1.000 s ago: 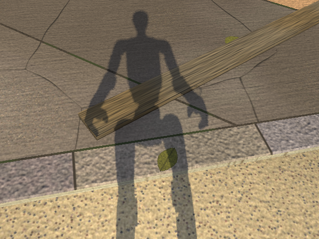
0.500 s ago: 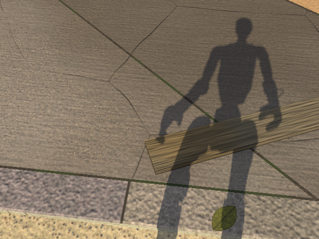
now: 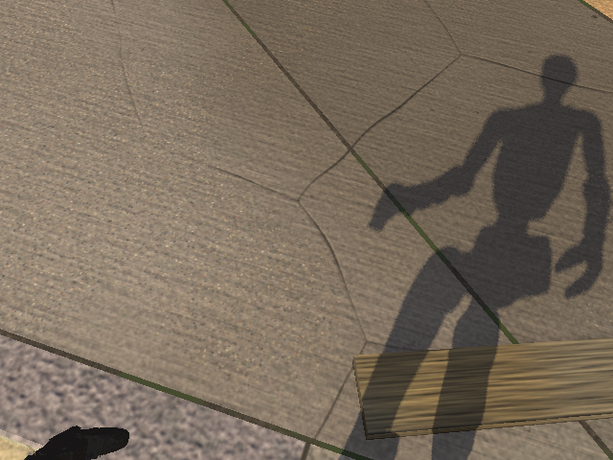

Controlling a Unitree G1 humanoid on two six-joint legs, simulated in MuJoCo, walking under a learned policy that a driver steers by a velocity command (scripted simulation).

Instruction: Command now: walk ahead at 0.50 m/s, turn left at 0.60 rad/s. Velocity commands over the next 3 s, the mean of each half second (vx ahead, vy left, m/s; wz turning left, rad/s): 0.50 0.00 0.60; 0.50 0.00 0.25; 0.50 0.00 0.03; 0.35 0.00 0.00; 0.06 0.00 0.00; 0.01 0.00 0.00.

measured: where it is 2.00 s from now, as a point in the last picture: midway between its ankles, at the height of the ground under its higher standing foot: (114, 228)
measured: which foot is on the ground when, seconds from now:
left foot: down 0.00-0.20, up 0.22-0.58, down 0.60-1.00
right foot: up 0.00-0.14, down 0.16-0.62, up 0.64-1.00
